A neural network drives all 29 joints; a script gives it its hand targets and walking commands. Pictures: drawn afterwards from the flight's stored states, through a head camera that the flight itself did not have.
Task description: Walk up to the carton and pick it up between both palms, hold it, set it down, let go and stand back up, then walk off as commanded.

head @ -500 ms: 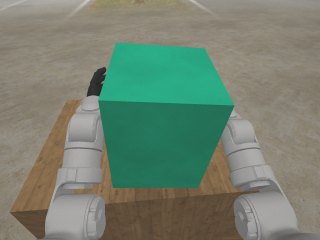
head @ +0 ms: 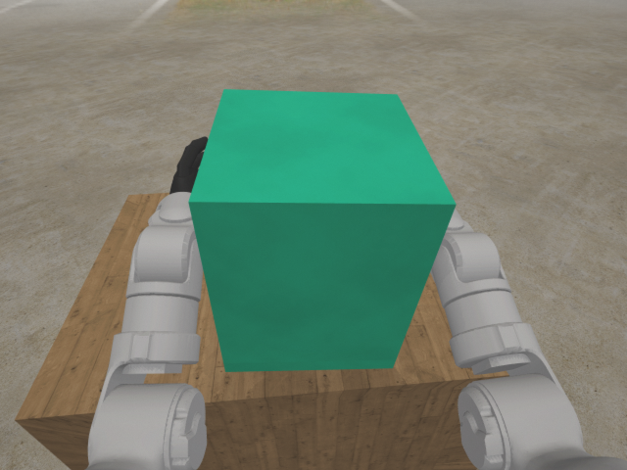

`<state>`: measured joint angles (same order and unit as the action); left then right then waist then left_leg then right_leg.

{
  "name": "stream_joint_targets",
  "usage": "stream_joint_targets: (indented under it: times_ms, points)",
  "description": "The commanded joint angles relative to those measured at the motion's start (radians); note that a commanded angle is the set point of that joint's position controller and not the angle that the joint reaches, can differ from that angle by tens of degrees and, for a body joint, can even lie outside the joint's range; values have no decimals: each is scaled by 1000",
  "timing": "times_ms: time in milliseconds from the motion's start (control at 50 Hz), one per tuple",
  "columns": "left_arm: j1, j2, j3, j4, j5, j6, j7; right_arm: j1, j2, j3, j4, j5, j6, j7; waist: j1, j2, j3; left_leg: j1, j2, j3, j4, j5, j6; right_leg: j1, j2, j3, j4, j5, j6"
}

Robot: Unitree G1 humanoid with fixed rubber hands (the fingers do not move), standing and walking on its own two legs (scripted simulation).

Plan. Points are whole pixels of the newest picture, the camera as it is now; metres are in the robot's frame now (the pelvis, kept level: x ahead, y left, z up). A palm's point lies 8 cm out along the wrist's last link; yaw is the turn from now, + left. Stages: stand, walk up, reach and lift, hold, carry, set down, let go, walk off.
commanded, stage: hold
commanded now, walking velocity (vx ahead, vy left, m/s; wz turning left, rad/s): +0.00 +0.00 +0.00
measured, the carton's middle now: (311, 233) +0.35 +0.01 +0.20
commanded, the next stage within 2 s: none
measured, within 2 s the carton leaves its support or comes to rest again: neither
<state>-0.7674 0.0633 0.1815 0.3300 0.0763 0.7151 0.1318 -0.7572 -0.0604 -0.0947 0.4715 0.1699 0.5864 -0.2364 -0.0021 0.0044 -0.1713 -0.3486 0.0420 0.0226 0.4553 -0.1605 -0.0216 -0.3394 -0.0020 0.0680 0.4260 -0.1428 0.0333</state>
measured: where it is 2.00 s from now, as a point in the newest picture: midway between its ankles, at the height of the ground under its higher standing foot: outside the picture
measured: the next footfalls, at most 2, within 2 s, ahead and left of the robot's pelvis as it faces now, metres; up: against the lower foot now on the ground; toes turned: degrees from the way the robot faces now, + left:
none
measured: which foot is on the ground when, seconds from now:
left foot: down 0.00-1.00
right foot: down 0.00-1.00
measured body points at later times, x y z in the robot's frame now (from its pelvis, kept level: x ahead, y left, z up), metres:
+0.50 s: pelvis +0.00 +0.00 +0.00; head -0.05 +0.00 +0.45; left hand +0.39 +0.16 +0.23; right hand +0.39 -0.13 +0.21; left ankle +0.04 +0.13 -0.74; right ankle +0.05 -0.14 -0.74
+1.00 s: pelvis +0.00 +0.00 +0.00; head -0.05 +0.00 +0.45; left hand +0.39 +0.16 +0.23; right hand +0.40 -0.13 +0.21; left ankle +0.04 +0.13 -0.74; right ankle +0.05 -0.14 -0.74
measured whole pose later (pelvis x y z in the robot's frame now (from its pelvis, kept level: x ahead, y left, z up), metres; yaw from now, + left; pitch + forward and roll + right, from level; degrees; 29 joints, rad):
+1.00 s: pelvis +0.00 +0.00 +0.00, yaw +0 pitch +3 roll +0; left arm -0.77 0.06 0.18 0.32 0.08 0.72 0.13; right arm -0.76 -0.06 -0.09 0.46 0.17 0.59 -0.24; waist -0.01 0.00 -0.18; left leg -0.34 0.04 0.02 0.45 -0.16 -0.02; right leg -0.33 0.00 0.07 0.42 -0.14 0.03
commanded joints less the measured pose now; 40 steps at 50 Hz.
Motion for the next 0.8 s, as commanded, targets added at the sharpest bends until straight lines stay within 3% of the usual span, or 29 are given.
stream_joint_targets:
  times_ms: [0, 20, 40, 80, 100, 120, 140, 160, 200, 220, 260, 280, 300, 320, 380, 400, 440, 480, 520, 560, 580, 600, 620, 640, 680, 700, 740, 760, 780]
  points:
    - [-738, -768, -504, -277, -157, -32, -153, -990, 660, 514, -496, 276, -69, 101, -39, 45, -593, 345, -90, -65, -54, 212, -8, 350, 108, -49, -126, 183, -8]
    - [-753, -763, -511, -312, -169, -35, -147, -950, 649, 505, -486, 283, -60, 100, -49, 52, -615, 364, -86, -70, -51, 239, -20, 360, 113, -48, -122, 202, -12]
    - [-762, -742, -483, -270, -157, -32, -149, -970, 652, 499, -465, 278, -55, 102, -43, 48, -565, 340, -90, -64, -60, 176, -6, 341, 103, -47, -129, 150, -10]
    - [-747, -764, -484, -278, -139, -30, -146, -951, 654, 503, -440, 276, -55, 107, -32, 69, -569, 349, -85, -67, -61, 187, -17, 341, 107, -48, -125, 144, -15]
    - [-715, -779, -492, -256, -144, -21, -153, -975, 633, 501, -457, 285, -60, 105, -43, 73, -564, 342, -83, -67, -60, 191, -20, 340, 105, -48, -127, 154, -17]
    - [-708, -769, -466, -196, -127, -11, -159, -952, 623, 463, -402, 256, -51, 104, -54, 69, -491, 316, -89, -64, -72, 145, -9, 329, 96, -45, -134, 122, -19]
    - [-767, -772, -481, -241, -150, -24, -158, -996, 630, 468, -439, 269, -60, 109, -51, 63, -538, 325, -85, -67, -71, 139, -13, 328, 100, -46, -134, 103, -18]
    - [-786, -759, -472, -278, -135, -29, -158, -947, 649, 466, -407, 265, -53, 107, -53, 76, -521, 317, -85, -61, -74, 137, -13, 343, 103, -44, -128, 116, -21]
    - [-731, -741, -416, -149, -106, -18, -163, -1014, 651, 453, -369, 240, -52, 115, -26, 14, -432, 281, -82, -59, -101, 54, 10, 291, 100, -58, -147, 4, -14]
    - [-784, -759, -443, -216, -122, -26, -164, -1034, 667, 464, -405, 248, -67, 119, -24, 34, -522, 309, -81, -55, -93, 79, 3, 321, 101, -56, -138, 46, -15]
    - [-758, -754, -424, -156, -102, -25, -165, -1028, 635, 435, -361, 235, -65, 123, -39, 47, -482, 282, -82, -62, -105, 28, -3, 306, 98, -63, -139, -3, -17]
    - [-762, -772, -425, -156, -95, -24, -167, -1029, 638, 438, -346, 236, -65, 126, -30, 66, -470, 287, -78, -59, -112, 25, -4, 296, 99, -58, -142, -16, -24]
    - [-760, -749, -413, -147, -101, -21, -170, -1021, 627, 425, -331, 222, -65, 126, -42, 42, -449, 274, -80, -57, -111, 16, 6, 304, 89, -46, -152, -5, -17]
    - [-776, -738, -384, -124, -87, -24, -178, -1020, 657, 426, -314, 213, -66, 127, -31, 19, -427, 250, -84, -48, -118, -16, 25, 316, 85, -46, -149, -29, -15]
    - [-779, -765, -421, -170, -97, -33, -174, -1049, 657, 437, -346, 226, -81, 132, -33, 46, -484, 281, -75, -57, -115, 30, 8, 316, 95, -57, -138, 10, -21]
    - [-780, -745, -399, -121, -93, -32, -174, -1043, 638, 418, -312, 209, -76, 135, -40, 25, -442, 257, -78, -57, -128, -41, 14, 295, 86, -51, -154, -49, -25]
    - [-751, -762, -409, -95, -101, -31, -178, -1027, 629, 405, -298, 195, -77, 133, -47, 29, -439, 260, -76, -56, -127, -23, 7, 310, 88, -53, -149, -22, -20]
    - [-787, -758, -411, -138, -96, -37, -176, -1037, 637, 409, -317, 201, -83, 137, -49, 48, -469, 269, -78, -58, -127, -11, 7, 313, 88, -57, -147, -21, -25]
    - [-792, -744, -407, -147, -85, -38, -174, -1063, 636, 428, -345, 212, -89, 138, -29, 53, -496, 281, -78, -56, -122, 0, 6, 316, 91, -65, -144, -18, -23]
    - [-791, -734, -380, -116, -77, -37, -175, -1057, 637, 414, -302, 206, -85, 140, -21, 25, -434, 264, -79, -58, -135, -29, 12, 293, 90, -56, -154, -56, -18]
    - [-735, -753, -404, -112, -81, -32, -177, -1030, 621, 404, -317, 200, -88, 139, -40, 47, -445, 281, -75, -56, -130, 15, 7, 308, 89, -56, -150, 3, -25]
    - [-764, -762, -404, -105, -85, -32, -181, -1058, 622, 406, -316, 207, -90, 136, -40, 49, -438, 262, -74, -59, -136, -22, 5, 307, 85, -52, -152, -34, -26]
    - [-767, -767, -413, -125, -89, -37, -177, -1064, 645, 423, -355, 214, -95, 134, -28, 35, -491, 272, -79, -55, -125, 12, 10, 336, 93, -60, -144, 1, -20]
    - [-796, -738, -392, -173, -84, -45, -174, -1014, 658, 435, -319, 211, -84, 136, -23, 20, -468, 288, -80, -57, -127, 31, 12, 329, 95, -65, -143, 9, -16]
    - [-770, -746, -423, -193, -90, -39, -174, -988, 622, 429, -318, 223, -86, 132, -49, 63, -488, 309, -80, -60, -110, 81, -11, 331, 95, -60, -139, 61, -19]
    - [-763, -750, -428, -181, -94, -36, -175, -988, 626, 441, -322, 225, -86, 130, -50, 60, -503, 313, -81, -55, -107, 78, -3, 338, 94, -57, -142, 62, -21]
    - [-744, -756, -424, -160, -97, -38, -168, -1033, 636, 456, -387, 233, -85, 130, -26, 32, -531, 309, -88, -57, -103, 95, 7, 340, 99, -65, -137, 69, -17]
    - [-745, -768, -443, -226, -115, -42, -168, -995, 648, 476, -407, 245, -84, 122, -40, 41, -557, 342, -89, -57, -82, 166, 0, 354, 101, -63, -131, 132, -11]
    - [-707, -744, -409, -141, -85, -28, -169, -1031, 642, 474, -393, 244, -79, 123, -9, 23, -486, 313, -88, -48, -95, 113, 11, 330, 102, -58, -146, 66, -9]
